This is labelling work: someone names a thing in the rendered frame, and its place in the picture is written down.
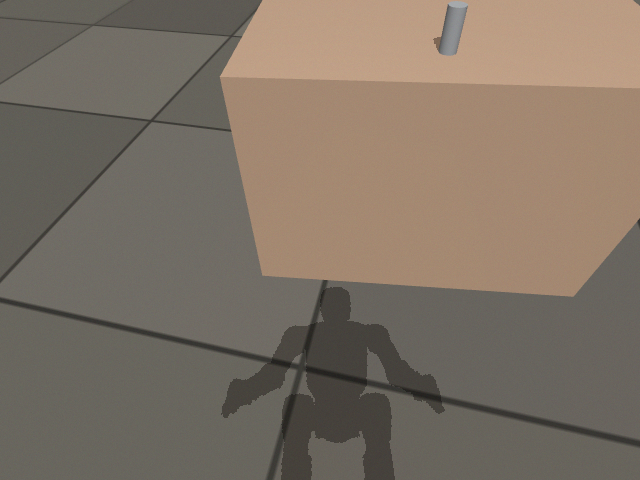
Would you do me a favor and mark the can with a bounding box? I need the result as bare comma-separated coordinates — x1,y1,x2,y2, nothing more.
438,1,468,56

